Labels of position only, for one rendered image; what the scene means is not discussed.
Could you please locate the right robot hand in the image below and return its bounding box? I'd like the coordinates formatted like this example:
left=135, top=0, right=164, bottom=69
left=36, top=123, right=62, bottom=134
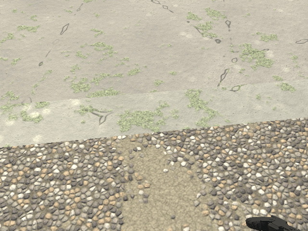
left=245, top=215, right=300, bottom=231

